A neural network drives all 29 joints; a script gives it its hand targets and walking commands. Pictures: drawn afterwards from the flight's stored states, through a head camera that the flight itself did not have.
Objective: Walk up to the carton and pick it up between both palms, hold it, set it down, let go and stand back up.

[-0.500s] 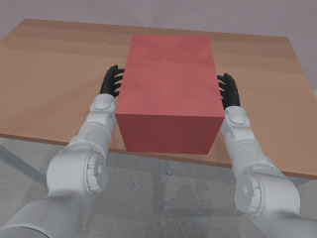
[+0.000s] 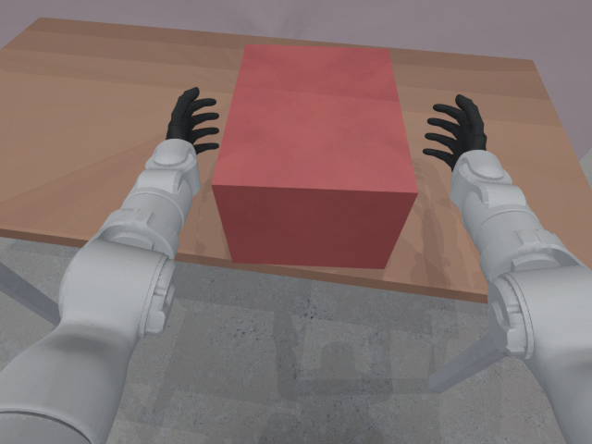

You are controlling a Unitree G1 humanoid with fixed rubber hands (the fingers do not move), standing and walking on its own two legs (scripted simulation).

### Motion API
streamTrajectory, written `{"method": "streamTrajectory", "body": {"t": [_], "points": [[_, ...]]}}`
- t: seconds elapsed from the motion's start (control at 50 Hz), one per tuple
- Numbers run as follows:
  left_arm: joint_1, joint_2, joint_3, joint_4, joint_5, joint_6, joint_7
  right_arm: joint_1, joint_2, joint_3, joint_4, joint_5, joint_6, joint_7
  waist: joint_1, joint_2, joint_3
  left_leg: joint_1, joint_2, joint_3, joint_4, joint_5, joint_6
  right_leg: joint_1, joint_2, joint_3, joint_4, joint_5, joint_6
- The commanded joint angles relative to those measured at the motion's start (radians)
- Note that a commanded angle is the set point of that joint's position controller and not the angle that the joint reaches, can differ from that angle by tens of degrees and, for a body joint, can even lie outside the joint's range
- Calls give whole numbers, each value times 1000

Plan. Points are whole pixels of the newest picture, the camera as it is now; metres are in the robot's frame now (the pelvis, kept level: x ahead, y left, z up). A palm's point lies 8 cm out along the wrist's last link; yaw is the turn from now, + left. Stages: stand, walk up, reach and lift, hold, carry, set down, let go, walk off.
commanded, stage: set down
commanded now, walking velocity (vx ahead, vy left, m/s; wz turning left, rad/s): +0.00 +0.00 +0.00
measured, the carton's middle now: (312, 152) +0.51 +0.01 +0.08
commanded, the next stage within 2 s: none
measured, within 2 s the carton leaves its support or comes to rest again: neither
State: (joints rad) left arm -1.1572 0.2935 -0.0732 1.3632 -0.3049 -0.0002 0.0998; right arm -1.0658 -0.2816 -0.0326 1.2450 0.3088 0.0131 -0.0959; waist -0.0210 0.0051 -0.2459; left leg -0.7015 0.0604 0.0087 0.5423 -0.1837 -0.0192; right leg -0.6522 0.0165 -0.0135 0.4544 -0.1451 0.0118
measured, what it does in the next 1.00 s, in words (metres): stands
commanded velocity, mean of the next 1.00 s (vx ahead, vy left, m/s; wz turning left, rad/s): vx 0.00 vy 0.00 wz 0.00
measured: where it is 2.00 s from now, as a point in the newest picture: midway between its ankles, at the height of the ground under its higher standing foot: outside the picture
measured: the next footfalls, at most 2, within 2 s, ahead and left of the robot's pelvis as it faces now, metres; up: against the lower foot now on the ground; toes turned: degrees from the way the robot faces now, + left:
none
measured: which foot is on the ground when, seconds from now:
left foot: down 0.00-1.00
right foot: down 0.00-1.00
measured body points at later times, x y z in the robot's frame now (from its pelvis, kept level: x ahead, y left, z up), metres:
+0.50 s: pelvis +0.00 -0.01 +0.01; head +0.04 +0.01 +0.46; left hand +0.47 +0.20 +0.15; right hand +0.45 -0.20 +0.14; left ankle +0.03 +0.13 -0.73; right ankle +0.03 -0.13 -0.73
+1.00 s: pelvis -0.02 +0.00 +0.02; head -0.03 +0.00 +0.47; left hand +0.37 +0.21 +0.13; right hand +0.35 -0.22 +0.12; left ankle +0.03 +0.13 -0.73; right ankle +0.03 -0.13 -0.73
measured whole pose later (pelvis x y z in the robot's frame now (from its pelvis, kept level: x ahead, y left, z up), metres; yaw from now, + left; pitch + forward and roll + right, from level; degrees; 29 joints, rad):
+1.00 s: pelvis -0.02 +0.00 +0.02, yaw +0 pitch +0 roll +0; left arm -0.56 0.34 0.02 0.54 -0.31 0.38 0.04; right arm -0.46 -0.25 -0.07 0.47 0.30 0.28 -0.09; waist -0.02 -0.01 -0.03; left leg -0.25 0.03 0.02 0.38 -0.12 -0.02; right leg -0.25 -0.01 0.01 0.39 -0.13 0.01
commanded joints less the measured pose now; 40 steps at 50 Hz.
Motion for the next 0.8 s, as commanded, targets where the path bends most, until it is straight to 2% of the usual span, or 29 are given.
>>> {"method": "streamTrajectory", "body": {"t": [0.0,0.06,0.12,0.18,0.2,0.22,0.24,0.3,0.32,0.34,0.36,0.38,0.4,0.42,0.44,0.46,0.48,0.5,0.52,0.54,0.56,0.58,0.62,0.64,0.68,0.72,0.74,0.76,0.78], "points": [[-553,219,-22,-186,-38,-55,-20,-559,-186,47,-205,65,-32,14,-1,24,-718,444,-58,18,-1,294,-41,317,27,-35,4,310,16],[-585,236,-62,-170,-71,-52,-32,-578,-176,50,-201,78,-9,19,-16,35,-678,382,-61,9,-26,204,-29,311,13,-28,2,242,10],[-582,248,-71,-178,-97,-48,-44,-582,-179,46,-254,77,0,15,-19,11,-679,356,-69,13,-41,154,-18,348,5,-17,-1,219,9],[-574,254,-67,-266,-103,-21,-48,-569,-194,29,-335,78,16,6,-32,30,-729,377,-74,13,-46,184,-21,395,8,-17,3,270,9],[-595,260,-75,-219,-108,-11,-53,-598,-198,16,-316,67,26,1,-46,19,-695,361,-75,12,-45,166,-18,383,7,-18,4,260,11],[-567,258,-57,-290,-97,2,-54,-565,-205,10,-354,66,26,-5,-44,34,-739,400,-76,14,-48,209,-26,420,11,-16,3,315,12],[-598,268,-62,-243,-95,11,-56,-589,-210,-6,-320,56,36,-10,-56,42,-706,401,-75,10,-45,192,-30,389,12,-23,4,284,13],[-542,253,-27,-342,-68,54,-57,-536,-210,-13,-377,51,57,-22,-53,60,-721,466,-75,10,-51,246,-37,435,21,-28,-6,328,11],[-491,243,-2,-360,-41,73,-59,-490,-204,-10,-375,50,63,-27,-51,61,-684,489,-75,9,-54,271,-37,462,27,-29,-6,351,13],[-517,253,1,-345,-37,85,-63,-522,-207,-22,-378,47,69,-31,-57,63,-663,482,-77,5,-53,266,-37,451,26,-32,-7,333,17],[-458,237,19,-375,-18,100,-64,-468,-196,-13,-391,47,74,-35,-51,61,-653,506,-78,8,-58,288,-37,486,28,-28,-12,363,19],[-378,223,50,-470,9,118,-65,-392,-186,-5,-450,59,67,-39,-44,78,-670,545,-79,7,-61,359,-42,533,34,-28,-11,431,22],[-376,224,64,-484,32,134,-67,-393,-189,-16,-448,53,68,-41,-50,89,-655,561,-79,4,-56,391,-47,525,40,-37,-6,429,25],[-246,192,94,-555,65,156,-71,-268,-169,-3,-473,56,62,-42,-48,84,-613,598,-79,3,-62,437,-45,566,45,-35,-15,472,27],[-209,198,112,-605,86,171,-79,-238,-165,-3,-506,59,56,-45,-49,84,-596,622,-82,3,-62,469,-46,574,47,-39,-18,488,32],[-151,189,127,-614,104,185,-87,-199,-155,7,-516,53,56,-44,-49,66,-540,612,-83,2,-70,464,-37,586,46,-35,-24,484,33],[-72,179,141,-677,118,203,-94,-133,-144,11,-567,56,52,-45,-52,51,-495,618,-85,1,-84,475,-32,623,46,-34,-28,512,37],[27,171,168,-795,140,220,-98,-42,-142,14,-658,56,43,-45,-51,39,-499,636,-88,0,-100,502,-30,679,48,-31,-32,550,39],[-4,194,179,-827,144,230,-98,-69,-146,-7,-690,41,45,-43,-58,39,-460,594,-93,0,-113,464,-24,675,44,-26,-33,519,39],[-34,213,199,-919,139,249,-90,-92,-162,-30,-784,33,51,-43,-55,34,-473,590,-97,9,-126,431,-23,687,44,-24,-39,492,41],[-132,249,193,-959,111,262,-75,-179,-182,-68,-848,16,68,-39,-68,31,-482,563,-100,10,-134,371,-24,670,46,-26,-41,447,38],[-6,223,199,-1029,102,287,-64,-58,-172,-53,-924,20,87,-34,-63,8,-468,596,-99,12,-152,371,-19,729,48,-20,-48,480,34],[36,225,218,-1111,95,302,-59,5,-160,-66,-993,9,105,-31,-55,4,-467,595,-101,18,-170,343,-18,749,47,-12,-50,470,31],[-20,249,216,-1107,79,301,-57,-38,-152,-75,-1001,2,116,-28,-49,14,-451,563,-105,22,-174,299,-14,719,40,-6,-50,425,28],[113,218,208,-1167,71,322,-57,86,-130,-61,-1049,14,139,-23,-39,20,-408,597,-101,21,-192,291,-12,737,39,4,-63,411,16],[64,222,174,-1132,41,318,-51,50,-128,-85,-1024,0,160,-6,-35,45,-331,552,-94,11,-211,177,-11,653,36,2,-77,251,-4],[176,183,167,-1165,39,325,-49,155,-121,-76,-1050,3,164,2,-26,49,-315,583,-86,10,-220,181,-12,668,39,3,-88,239,-15],[26,234,156,-1104,11,315,-47,12,-135,-94,-1039,-7,176,7,-15,48,-309,537,-88,15,-219,99,-8,591,33,3,-95,117,-16],[119,202,147,-1076,3,318,-41,94,-119,-70,-1027,0,189,17,1,37,-266,555,-80,12,-228,75,0,597,36,6,-101,84,-25]]}}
